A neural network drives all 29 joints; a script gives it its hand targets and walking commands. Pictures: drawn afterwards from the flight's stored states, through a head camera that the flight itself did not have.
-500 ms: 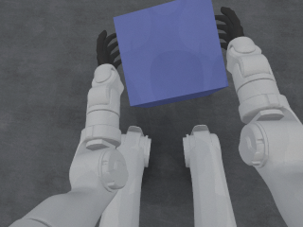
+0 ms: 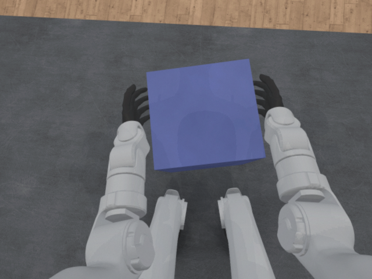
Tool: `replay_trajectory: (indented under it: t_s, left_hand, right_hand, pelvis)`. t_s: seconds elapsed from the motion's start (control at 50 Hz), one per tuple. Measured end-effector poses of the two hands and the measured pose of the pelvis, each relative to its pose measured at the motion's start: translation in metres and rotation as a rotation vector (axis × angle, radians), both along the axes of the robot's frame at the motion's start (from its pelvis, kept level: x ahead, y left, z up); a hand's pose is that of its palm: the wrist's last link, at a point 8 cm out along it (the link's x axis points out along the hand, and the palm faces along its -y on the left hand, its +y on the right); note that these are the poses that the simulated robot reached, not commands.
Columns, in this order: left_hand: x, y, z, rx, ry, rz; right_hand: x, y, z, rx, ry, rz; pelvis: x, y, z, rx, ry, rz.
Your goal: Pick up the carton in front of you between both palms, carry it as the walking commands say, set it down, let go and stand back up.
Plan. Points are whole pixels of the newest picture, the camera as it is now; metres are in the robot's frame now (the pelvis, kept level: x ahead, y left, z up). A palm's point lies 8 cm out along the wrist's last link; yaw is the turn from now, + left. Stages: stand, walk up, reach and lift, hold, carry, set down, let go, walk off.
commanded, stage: reach and lift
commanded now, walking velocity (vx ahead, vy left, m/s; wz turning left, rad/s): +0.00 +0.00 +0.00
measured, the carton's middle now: (202, 126) +0.44 -0.01 -0.14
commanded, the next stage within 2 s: hold in 1.92 s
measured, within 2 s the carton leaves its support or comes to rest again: neither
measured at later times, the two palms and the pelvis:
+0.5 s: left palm (93, 105) +0.39 +0.15 +0.11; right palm (305, 97) +0.40 -0.15 +0.10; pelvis +0.05 +0.00 +0.14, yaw -1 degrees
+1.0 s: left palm (10, 66) +0.37 +0.15 +0.24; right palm out of the picture +0.36 -0.15 +0.23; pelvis +0.08 +0.01 +0.22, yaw -1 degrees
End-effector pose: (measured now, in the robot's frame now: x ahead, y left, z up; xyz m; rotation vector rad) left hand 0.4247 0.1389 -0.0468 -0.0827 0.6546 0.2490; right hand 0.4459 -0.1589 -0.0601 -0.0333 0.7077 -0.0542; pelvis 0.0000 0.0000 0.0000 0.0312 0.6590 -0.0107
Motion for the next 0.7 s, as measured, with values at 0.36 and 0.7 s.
replay_trajectory:
  t_s: [0.36, 0.7]
  left_hand:
    - [-0.022, 0.005, 0.12, 0.003, 0.003, -0.039]
    - [-0.04, 0.01, 0.22, 0.017, 0.0, -0.096]
  right_hand:
    - [-0.035, 0.004, 0.12, 0.009, 0.003, -0.053]
    - [-0.066, 0.009, 0.223, -0.001, -0.002, -0.097]
  pelvis:
    - [0.038, 0.001, 0.106, -0.02, -0.189, -0.004]
    - [0.072, 0.007, 0.188, -0.035, -0.437, -0.006]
